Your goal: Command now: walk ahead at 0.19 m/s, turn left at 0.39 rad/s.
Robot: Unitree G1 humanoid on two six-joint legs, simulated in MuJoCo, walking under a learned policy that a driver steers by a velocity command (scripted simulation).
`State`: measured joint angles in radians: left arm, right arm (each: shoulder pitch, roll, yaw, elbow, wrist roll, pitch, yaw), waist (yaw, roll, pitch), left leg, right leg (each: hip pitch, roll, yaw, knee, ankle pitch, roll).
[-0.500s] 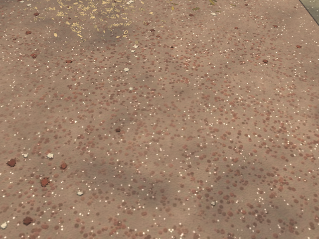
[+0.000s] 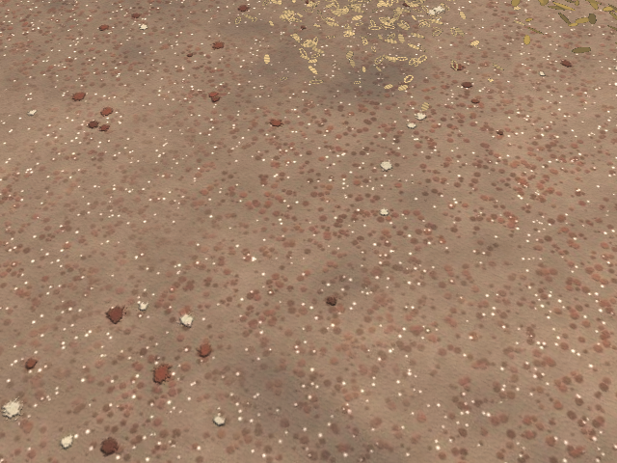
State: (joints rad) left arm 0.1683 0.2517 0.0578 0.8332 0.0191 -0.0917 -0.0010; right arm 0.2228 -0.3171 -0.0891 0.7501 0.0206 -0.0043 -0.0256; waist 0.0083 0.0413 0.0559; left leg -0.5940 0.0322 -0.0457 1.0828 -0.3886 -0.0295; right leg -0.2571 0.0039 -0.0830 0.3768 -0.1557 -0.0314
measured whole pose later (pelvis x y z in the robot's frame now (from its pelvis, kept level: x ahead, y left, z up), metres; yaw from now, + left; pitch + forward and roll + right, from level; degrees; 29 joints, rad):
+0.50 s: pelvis +0.10 +0.02 -0.01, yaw +4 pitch +1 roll +1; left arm 0.16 0.28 0.04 0.91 0.01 0.01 0.02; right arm 0.10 -0.22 -0.04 0.76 -0.01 0.00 -0.01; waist 0.02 -0.03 0.02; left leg -0.33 -0.03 0.01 0.49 -0.18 0.03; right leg -0.31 -0.06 0.01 0.62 -0.30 0.06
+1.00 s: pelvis +0.12 +0.00 -0.01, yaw +4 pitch -1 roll +0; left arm 0.20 0.22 0.02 1.02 0.01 -0.01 0.02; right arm 0.18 -0.23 -0.06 1.01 0.00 0.01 -0.04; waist 0.00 0.00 0.04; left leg -0.24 0.02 -0.02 0.50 -0.23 -0.02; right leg -0.16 -0.01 -0.02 0.50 -0.31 0.00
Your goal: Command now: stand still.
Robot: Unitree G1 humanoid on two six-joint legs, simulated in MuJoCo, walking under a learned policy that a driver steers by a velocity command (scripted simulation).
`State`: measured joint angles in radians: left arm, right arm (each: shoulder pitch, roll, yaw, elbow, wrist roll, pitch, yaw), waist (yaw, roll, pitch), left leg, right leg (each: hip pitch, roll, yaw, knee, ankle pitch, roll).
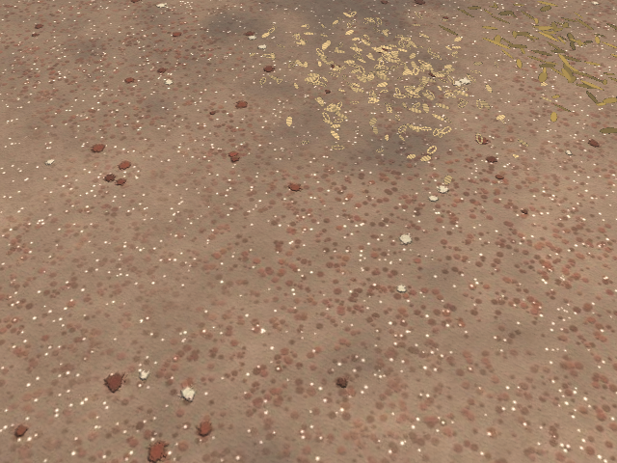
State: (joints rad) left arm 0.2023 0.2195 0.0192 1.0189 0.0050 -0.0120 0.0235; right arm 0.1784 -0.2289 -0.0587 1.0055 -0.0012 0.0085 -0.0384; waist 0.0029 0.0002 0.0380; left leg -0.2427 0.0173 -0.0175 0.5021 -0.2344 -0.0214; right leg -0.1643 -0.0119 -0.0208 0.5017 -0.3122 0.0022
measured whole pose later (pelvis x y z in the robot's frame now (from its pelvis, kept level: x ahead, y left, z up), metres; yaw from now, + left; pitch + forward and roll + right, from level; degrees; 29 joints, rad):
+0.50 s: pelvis +0.00 +0.00 +0.00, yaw +0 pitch -1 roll +0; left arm 0.27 0.20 0.01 1.07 0.00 -0.01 0.03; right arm 0.18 -0.21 -0.04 1.13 0.00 0.01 -0.05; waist 0.00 0.00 0.04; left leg -0.23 0.03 -0.02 0.48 -0.23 -0.03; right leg -0.15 0.00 -0.02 0.48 -0.30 0.00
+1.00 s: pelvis +0.00 +0.00 +0.00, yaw +0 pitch -1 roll +0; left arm 0.33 0.18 0.01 1.08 0.00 -0.01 0.04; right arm 0.22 -0.19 -0.03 1.15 0.00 0.01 -0.05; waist 0.00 0.00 0.03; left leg -0.24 0.03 -0.02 0.49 -0.23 -0.03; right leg -0.16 0.00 -0.02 0.48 -0.31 -0.01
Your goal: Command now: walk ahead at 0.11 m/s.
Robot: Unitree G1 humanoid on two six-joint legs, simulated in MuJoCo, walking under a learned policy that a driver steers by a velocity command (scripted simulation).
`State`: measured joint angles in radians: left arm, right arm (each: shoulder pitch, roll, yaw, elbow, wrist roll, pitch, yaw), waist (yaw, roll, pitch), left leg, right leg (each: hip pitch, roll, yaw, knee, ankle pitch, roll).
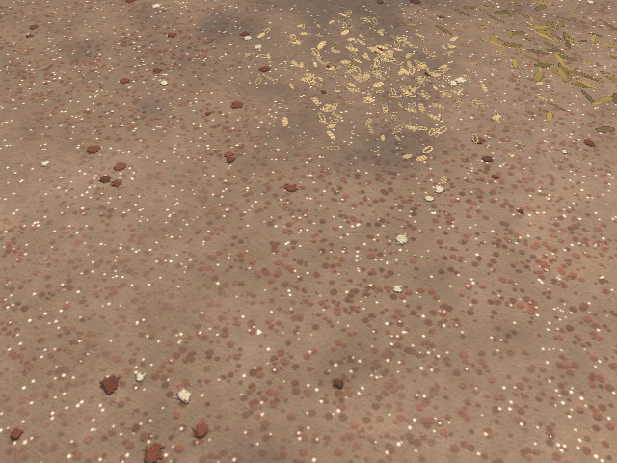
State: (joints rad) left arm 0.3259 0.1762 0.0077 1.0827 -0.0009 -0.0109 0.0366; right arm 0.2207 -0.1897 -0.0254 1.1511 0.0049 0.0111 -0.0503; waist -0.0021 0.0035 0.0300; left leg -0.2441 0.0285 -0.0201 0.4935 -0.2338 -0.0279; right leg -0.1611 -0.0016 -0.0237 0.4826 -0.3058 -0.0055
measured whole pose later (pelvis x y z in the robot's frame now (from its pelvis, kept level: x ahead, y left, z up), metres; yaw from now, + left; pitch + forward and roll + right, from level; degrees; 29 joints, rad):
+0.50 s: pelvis +0.15 +0.04 +0.01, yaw +0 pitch +2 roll +0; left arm 0.12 0.25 0.06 0.92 -0.03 -0.09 -0.01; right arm 0.49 -0.16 -0.01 1.12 0.00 -0.09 -0.01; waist -0.07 -0.04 -0.01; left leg 0.05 -0.04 0.06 0.21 -0.28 0.05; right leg -0.67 -0.10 -0.01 0.87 -0.08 -0.04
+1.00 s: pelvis +0.44 -0.01 +0.01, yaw +0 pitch +1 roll -2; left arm 0.35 0.23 0.05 1.02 0.00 -0.10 -0.02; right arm 0.13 -0.26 -0.06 0.91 0.01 -0.09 -0.02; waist 0.05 0.04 0.00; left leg -0.70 0.15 -0.04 0.92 -0.08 0.02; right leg -0.10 0.08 -0.07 0.23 -0.16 -0.08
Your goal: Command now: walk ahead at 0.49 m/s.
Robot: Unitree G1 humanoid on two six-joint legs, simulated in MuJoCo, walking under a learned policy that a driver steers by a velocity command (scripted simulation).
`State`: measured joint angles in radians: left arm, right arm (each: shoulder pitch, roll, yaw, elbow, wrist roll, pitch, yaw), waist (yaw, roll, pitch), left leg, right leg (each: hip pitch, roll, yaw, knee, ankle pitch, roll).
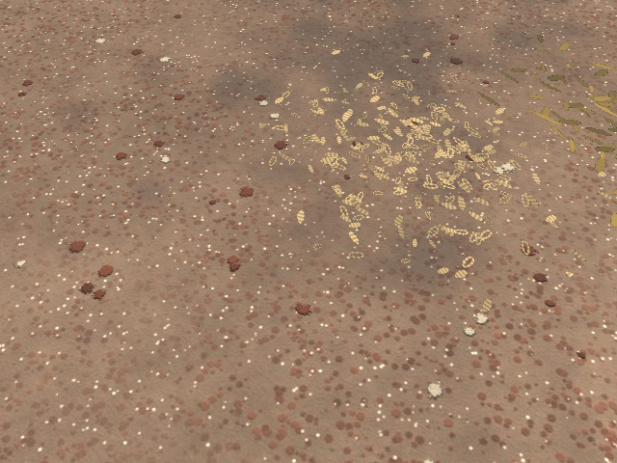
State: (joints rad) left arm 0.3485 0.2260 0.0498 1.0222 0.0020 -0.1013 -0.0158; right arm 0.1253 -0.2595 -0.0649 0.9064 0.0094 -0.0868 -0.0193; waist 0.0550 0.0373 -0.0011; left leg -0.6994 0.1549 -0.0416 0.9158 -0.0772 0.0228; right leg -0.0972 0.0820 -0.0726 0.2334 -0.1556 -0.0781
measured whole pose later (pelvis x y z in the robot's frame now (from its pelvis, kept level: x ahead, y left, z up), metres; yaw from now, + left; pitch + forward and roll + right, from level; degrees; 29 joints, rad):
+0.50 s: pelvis +0.29 +0.08 +0.00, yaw -6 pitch +0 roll +1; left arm 0.21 0.27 0.08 0.94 -0.03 -0.05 0.01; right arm 0.28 -0.22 -0.07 0.98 -0.02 -0.12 0.01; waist -0.03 -0.05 0.01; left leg -0.13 -0.03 0.17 0.29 -0.18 0.06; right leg -0.66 -0.11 0.08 1.08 -0.17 -0.05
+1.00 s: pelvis +0.56 -0.03 -0.01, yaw -23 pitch +1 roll +0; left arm 0.26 0.25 0.09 0.82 -0.01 -0.06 -0.02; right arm 0.12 -0.28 -0.07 0.82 0.00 -0.12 -0.01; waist 0.02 0.02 0.05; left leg -0.56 0.10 -0.06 1.13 -0.33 -0.01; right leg -0.27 0.12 0.02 0.41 -0.16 -0.12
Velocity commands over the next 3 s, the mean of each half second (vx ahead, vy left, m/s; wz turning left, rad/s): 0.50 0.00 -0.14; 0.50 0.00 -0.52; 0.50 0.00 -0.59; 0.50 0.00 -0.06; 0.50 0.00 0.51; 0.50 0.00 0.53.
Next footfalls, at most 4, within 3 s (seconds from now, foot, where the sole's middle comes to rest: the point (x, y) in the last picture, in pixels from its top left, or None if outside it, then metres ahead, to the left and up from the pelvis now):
0.24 left None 0.33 0.16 -0.78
0.80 right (390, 426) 0.60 -0.11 -0.78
1.30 left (362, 297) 0.95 -0.05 -0.78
1.80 right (511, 301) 0.95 -0.44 -0.78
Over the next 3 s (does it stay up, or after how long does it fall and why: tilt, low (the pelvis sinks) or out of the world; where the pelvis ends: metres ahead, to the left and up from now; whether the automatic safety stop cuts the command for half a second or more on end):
stays up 1.49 -0.57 -0.01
